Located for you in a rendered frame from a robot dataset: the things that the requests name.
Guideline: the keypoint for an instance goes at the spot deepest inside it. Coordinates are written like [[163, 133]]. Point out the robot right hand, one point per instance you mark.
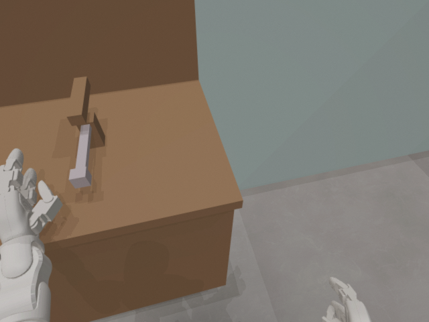
[[354, 311]]

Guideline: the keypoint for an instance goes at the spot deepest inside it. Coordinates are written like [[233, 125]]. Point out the tap lever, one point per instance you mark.
[[80, 176]]

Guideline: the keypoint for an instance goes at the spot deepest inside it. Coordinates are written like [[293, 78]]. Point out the robot left hand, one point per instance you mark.
[[17, 196]]

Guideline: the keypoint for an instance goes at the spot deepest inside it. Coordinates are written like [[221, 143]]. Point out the left robot forearm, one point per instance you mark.
[[24, 275]]

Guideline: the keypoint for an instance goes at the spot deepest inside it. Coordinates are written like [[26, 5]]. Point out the counter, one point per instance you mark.
[[156, 222]]

